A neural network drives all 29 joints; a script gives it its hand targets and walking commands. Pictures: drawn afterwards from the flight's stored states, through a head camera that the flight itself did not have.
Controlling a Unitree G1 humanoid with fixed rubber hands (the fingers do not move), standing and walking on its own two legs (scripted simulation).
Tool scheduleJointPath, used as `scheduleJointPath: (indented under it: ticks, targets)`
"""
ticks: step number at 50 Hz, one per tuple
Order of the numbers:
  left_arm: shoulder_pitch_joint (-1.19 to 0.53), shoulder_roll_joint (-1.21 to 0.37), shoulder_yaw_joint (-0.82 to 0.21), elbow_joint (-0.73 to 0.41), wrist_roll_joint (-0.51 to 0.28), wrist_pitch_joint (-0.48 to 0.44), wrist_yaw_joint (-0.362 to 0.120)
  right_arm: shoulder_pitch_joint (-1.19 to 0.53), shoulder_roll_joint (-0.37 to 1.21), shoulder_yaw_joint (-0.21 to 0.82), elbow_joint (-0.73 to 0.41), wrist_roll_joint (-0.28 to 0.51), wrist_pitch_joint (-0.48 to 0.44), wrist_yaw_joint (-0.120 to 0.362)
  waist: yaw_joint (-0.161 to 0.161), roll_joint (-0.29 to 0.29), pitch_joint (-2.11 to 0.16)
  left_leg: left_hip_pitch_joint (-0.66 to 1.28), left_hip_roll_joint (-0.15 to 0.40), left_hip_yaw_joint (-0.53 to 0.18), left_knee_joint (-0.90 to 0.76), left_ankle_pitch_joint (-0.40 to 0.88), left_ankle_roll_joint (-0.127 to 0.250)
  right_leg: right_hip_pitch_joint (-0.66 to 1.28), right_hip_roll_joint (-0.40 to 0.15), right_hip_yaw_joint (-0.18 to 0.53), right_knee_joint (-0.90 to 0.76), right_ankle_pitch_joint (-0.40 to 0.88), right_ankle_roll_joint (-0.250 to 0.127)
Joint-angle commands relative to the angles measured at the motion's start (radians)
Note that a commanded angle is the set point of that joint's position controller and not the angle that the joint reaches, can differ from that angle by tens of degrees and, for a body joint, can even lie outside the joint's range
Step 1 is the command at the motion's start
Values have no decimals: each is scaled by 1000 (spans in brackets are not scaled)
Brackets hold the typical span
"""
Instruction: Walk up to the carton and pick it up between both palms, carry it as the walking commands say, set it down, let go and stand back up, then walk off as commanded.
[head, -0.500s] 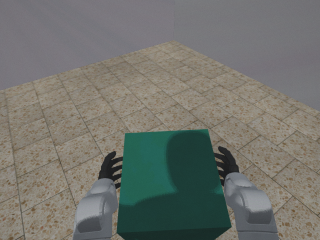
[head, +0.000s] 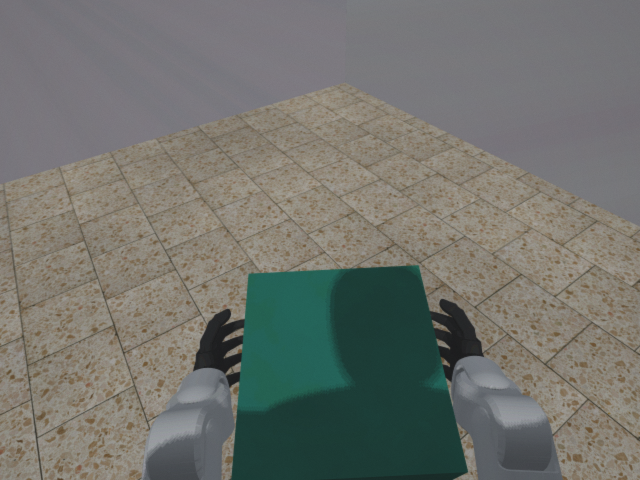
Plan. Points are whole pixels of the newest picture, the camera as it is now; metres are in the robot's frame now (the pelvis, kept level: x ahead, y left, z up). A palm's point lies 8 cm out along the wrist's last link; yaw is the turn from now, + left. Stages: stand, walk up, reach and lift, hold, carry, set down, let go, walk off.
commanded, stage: carry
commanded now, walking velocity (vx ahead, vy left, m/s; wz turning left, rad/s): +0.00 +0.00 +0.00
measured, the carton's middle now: (338, 393) +0.26 +0.00 +0.00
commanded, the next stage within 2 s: hold in 0.86 s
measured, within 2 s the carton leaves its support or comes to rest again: neither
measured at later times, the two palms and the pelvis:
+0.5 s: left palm (210, 368) +0.25 +0.14 +0.09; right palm (473, 357) +0.25 -0.15 +0.09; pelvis +0.00 +0.00 +0.00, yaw +0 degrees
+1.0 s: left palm (232, 384) +0.27 +0.13 +0.02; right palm (464, 374) +0.26 -0.16 +0.02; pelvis +0.00 -0.01 +0.00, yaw -1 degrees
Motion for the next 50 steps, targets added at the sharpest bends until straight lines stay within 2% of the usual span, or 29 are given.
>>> scheduleJointPath:
  ticks: [1,8,25,43,44,45,46,47,48,49,50]
  targets:
    - [-382,-683,-462,-133,-163,-21,-87,-378,650,474,-131,172,-13,97,2,-1,-201,66,123,-117,-96,117,2,82,-94,92,-74,88,-26]
    - [-413,-731,-491,-158,-185,0,-98,-403,699,500,-155,190,7,107,3,1,-202,57,128,-121,-104,101,1,85,-81,94,-74,75,-32]
    - [-385,-800,-582,-313,-240,163,-84,-379,744,579,-309,254,163,94,2,4,-197,49,129,-114,-101,86,-10,86,-84,100,-64,78,-27]
    - [-415,-845,-607,-326,-252,215,-98,-411,792,602,-309,261,215,104,1,-6,-193,50,124,-103,-90,66,-20,68,-85,111,-71,82,-27]
    - [-333,-494,-256,24,99,86,-127,-360,441,251,42,-90,69,136,-7,-30,316,89,-67,-131,-195,-255,45,97,110,137,-169,-208,-69]
    - [-439,-182,-46,375,84,-8,-124,-469,134,34,393,-79,-19,122,1,-21,313,46,-57,-160,-194,-307,53,96,93,143,-157,-271,-87]
    - [-440,-202,-120,406,43,-103,-120,-452,184,127,412,-49,-104,118,6,-40,214,137,-52,-161,-161,-229,32,113,82,149,-160,-261,-80]
    - [-329,-336,-227,285,12,-181,-129,-338,318,229,325,-21,-172,135,-4,-17,146,210,-39,-164,-159,-93,11,137,71,158,-161,-118,-62]
    - [-355,-498,-331,213,-29,-231,-148,-357,485,320,267,18,-220,157,-12,-25,19,261,-41,-166,-156,40,4,195,85,159,-151,27,-48]
    - [-447,-606,-425,121,-90,-265,-167,-452,600,434,148,92,-253,178,2,-28,-150,303,-44,-184,-131,220,2,270,109,165,-115,213,-36]
    - [-566,-661,-525,-24,-149,-292,-186,-539,674,512,13,153,-281,190,-19,-12,-342,356,-56,-195,-102,363,-4,357,118,178,-79,388,-23]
